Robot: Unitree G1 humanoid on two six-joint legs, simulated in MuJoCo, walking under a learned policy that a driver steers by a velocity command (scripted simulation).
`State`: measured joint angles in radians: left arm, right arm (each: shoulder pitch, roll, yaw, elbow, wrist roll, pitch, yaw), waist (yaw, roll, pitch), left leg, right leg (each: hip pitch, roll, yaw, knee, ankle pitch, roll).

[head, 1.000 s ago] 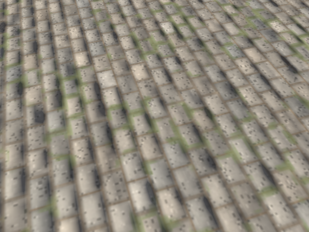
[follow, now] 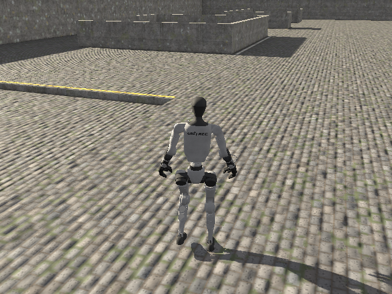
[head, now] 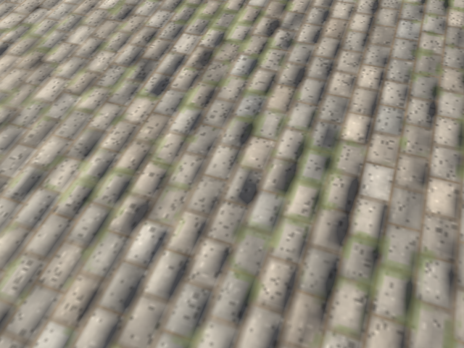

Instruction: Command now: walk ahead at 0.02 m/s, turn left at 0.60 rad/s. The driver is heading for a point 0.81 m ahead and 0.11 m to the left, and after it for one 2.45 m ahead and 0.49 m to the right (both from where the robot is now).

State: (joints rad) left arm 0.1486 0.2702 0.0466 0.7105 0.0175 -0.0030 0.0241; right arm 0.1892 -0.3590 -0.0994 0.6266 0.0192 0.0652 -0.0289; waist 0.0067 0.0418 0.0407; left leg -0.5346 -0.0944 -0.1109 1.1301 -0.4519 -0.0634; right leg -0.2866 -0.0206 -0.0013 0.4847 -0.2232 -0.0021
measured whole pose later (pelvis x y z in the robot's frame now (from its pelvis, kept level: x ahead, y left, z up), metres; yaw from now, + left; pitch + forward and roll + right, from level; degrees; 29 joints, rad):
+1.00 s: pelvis +0.15 +0.06 +0.01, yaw +18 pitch +2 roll +0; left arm 0.42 0.26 0.03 0.81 -0.01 -0.07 -0.01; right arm 0.18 -0.30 -0.06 0.69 0.01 -0.07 0.02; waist 0.07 0.04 0.01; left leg -0.63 0.07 -0.03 0.83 -0.12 -0.02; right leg -0.03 0.02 0.00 0.26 -0.26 -0.03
